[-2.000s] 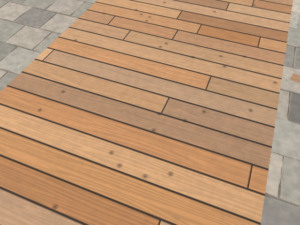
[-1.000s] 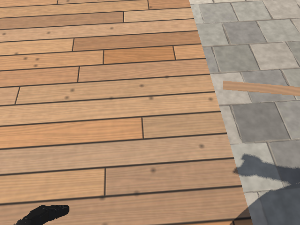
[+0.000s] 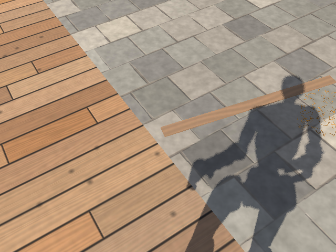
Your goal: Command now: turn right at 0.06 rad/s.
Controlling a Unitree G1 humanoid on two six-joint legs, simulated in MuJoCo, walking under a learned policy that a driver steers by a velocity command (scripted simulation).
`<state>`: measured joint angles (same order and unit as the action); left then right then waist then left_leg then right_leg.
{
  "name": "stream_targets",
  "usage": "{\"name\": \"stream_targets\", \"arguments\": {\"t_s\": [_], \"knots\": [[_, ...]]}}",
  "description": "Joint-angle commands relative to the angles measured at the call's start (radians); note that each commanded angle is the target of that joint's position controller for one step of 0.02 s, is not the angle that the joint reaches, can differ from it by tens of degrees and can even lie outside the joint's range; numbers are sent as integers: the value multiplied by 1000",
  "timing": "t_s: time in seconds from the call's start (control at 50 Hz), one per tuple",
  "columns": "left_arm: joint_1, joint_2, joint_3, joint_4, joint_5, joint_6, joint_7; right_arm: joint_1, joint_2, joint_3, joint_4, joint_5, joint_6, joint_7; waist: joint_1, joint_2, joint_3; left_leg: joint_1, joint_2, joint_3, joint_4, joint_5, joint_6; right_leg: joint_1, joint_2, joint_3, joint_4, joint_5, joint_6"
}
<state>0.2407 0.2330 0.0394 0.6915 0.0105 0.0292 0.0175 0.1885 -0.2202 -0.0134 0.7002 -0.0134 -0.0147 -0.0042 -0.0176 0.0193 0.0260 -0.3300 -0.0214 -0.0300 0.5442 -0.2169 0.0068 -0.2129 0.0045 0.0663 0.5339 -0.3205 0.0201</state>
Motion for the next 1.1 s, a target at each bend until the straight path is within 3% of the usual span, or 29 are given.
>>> {"name": "stream_targets", "arguments": {"t_s": [0.02,0.04,0.08,0.12,0.16,0.2,0.26,0.28,0.32,0.34,0.36,0.38,0.4,0.42,0.46,0.5,0.62,0.72,0.76,0.8,0.82,0.84,0.86,0.88,0.9,0.92,0.98,1.04,1.1], "knots": [[-25,64,15,-62,16,-31,-5,-50,-100,-30,-77,-10,-33,8,-7,-133,-68,88,30,-23,-38,-2,-2,-72,-80,91,-125,-4,-77],[-25,76,17,-65,15,-37,-4,-48,-98,-31,-70,-6,-27,5,-5,-115,-36,83,34,-30,-37,12,6,-95,-65,79,-123,-7,-63],[81,149,41,-45,-5,-40,1,-13,-120,-44,-61,15,-21,3,32,-148,-14,-29,-31,41,67,-323,23,-82,-88,143,-179,-415,-116],[137,227,61,-37,-19,-59,3,-82,-117,-51,-98,64,-45,14,69,-262,117,-237,-18,76,287,-269,45,-65,-287,446,-374,-684,-245],[138,199,52,-30,-29,-93,8,-120,-132,-59,-122,74,-75,22,71,-224,184,-465,80,-25,426,-255,81,39,-366,554,-418,-563,-294],[109,169,44,-42,-34,-106,0,-102,-111,-48,-116,55,-93,35,59,-161,120,-478,114,-23,346,-189,88,136,-324,441,-383,-381,-251],[49,197,51,-65,-38,-102,-16,-58,-102,-42,-90,37,-99,52,35,-180,27,-116,51,86,155,-95,54,-18,-201,198,-358,-186,-198],[53,233,67,-33,37,-98,-33,-16,-111,-50,-85,-38,-48,70,9,-203,11,29,0,158,82,-100,36,-87,-149,131,-353,-252,-187],[29,183,59,-31,37,-96,-38,218,-162,-78,-5,-27,-23,52,-99,-76,-9,352,-52,204,47,-85,15,-268,-100,77,-152,-218,-172],[-16,136,45,-40,46,-100,-37,425,-209,-95,42,-32,-34,40,-215,97,-60,538,48,67,-5,-199,25,-401,-25,-10,216,-97,-155],[-101,4,9,-115,34,-115,-31,551,-319,-101,36,-52,-48,28,-249,386,-105,557,332,-441,-239,-654,68,-611,74,2,632,-286,-127],[-57,23,9,-143,14,-120,-30,403,-315,-95,0,-42,-46,25,-144,319,-50,449,413,-866,-454,-834,152,-754,104,139,768,-180,-143],[-69,70,18,-134,19,-115,-34,268,-277,-89,-22,-34,-45,26,-53,130,31,384,444,-785,-425,-812,180,-802,-10,98,798,-31,-144],[-64,110,24,-111,39,-113,-49,214,-240,-83,-30,-25,-51,30,-23,32,27,301,385,-628,-386,-670,168,-719,-73,38,735,53,-127],[-26,115,26,-66,51,-97,-71,194,-194,-65,-23,-20,-65,27,4,47,14,200,266,-408,-417,-492,144,-586,-109,-2,649,111,-86],[-60,96,18,-73,41,-78,-84,243,-170,-57,16,-11,-80,27,1,80,57,183,229,-317,-462,-375,157,-605,-114,-27,614,193,-68],[-292,73,-3,-124,25,-75,-90,360,-148,-49,82,4,-89,28,-49,31,104,281,186,-111,-521,-3,169,-628,-84,-116,309,348,-51],[-406,70,-16,-157,21,-82,-92,390,-166,-43,144,3,-93,14,-58,41,127,418,226,-19,-532,407,169,-502,-45,-178,92,347,-116],[-359,83,-12,-145,24,-81,-73,378,-200,-45,166,-3,-91,6,-16,85,61,468,233,31,-386,914,151,-338,35,-224,58,242,-154],[-90,145,16,-71,26,-83,-47,367,-251,-57,188,-19,-72,-10,118,140,-103,468,253,52,-31,1227,130,-41,103,-218,58,112,-193],[146,185,35,3,31,-88,-30,315,-254,-59,178,-18,-64,-15,233,116,-209,301,224,75,255,1082,116,255,52,-156,29,114,-219],[279,279,63,33,60,-90,-11,346,-144,-35,134,-2,-68,-2,222,-62,-358,-17,122,80,647,535,109,569,-210,180,7,-301,-263],[262,306,71,37,52,-92,-21,371,-90,-24,100,25,-88,16,145,-270,-455,-307,-55,-40,902,-206,96,683,-399,769,-215,-582,-336],[178,248,67,50,38,-91,-29,239,-159,-37,77,17,-90,10,146,-160,-277,-442,5,-85,944,-129,122,581,-346,724,-280,-500,-310],[136,194,56,64,29,-99,-30,160,-156,-33,56,15,-96,13,120,-67,-139,-447,57,-68,895,-45,123,416,-325,536,-283,-318,-298],[107,155,48,78,32,-109,-32,140,-134,-26,56,6,-95,19,78,-3,-69,-397,93,-64,821,-26,120,267,-282,426,-311,-193,-278],[84,80,22,114,26,-140,-27,180,-80,-12,75,-17,-43,49,-18,-56,16,-306,140,-87,725,-23,90,32,-220,212,-412,-124,-211],[118,107,25,144,11,-168,-39,42,-78,-10,32,-13,-20,59,-11,-53,117,-411,144,-61,618,118,76,-21,-184,11,-491,93,-161],[118,84,10,159,7,-184,-43,-81,-73,-2,-3,-6,-34,67,-4,-25,157,-345,100,52,379,316,82,-48,-101,-212,-488,517,-110]]}}
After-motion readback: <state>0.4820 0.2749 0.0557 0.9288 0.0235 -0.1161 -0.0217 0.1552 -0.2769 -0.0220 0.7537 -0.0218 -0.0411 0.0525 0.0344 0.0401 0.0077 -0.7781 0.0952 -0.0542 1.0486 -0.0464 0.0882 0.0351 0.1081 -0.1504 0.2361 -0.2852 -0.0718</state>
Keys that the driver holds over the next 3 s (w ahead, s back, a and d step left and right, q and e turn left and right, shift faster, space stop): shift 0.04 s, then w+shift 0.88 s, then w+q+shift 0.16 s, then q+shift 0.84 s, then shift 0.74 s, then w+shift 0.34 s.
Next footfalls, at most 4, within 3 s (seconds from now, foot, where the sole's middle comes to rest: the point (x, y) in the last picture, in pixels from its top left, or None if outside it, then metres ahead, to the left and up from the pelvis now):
0.34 left None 0.15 0.15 -0.77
0.82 right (185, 230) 0.58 -0.03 -0.77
1.26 left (148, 145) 1.01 0.13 -0.77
1.74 right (161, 113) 1.23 0.06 -0.77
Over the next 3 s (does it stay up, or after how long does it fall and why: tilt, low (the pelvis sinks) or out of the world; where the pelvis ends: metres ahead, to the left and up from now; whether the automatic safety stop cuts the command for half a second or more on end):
stays up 1.07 0.14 0.01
